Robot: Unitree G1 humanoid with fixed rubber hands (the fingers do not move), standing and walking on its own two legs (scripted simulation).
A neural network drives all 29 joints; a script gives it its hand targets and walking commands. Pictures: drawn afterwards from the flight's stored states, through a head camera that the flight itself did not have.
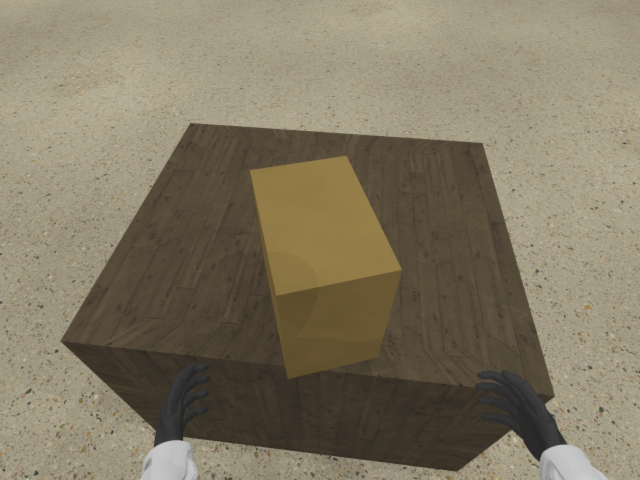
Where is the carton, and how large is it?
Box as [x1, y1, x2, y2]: [250, 156, 401, 378]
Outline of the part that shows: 346,156 250,170 265,266 288,378 376,357 378,354 401,269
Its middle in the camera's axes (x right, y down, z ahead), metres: +0.00 +0.06 +0.65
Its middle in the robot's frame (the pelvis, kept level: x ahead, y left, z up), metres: +0.43 +0.07 -0.05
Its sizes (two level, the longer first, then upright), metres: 0.243 0.161 0.257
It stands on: a pedestal, 0.59 m high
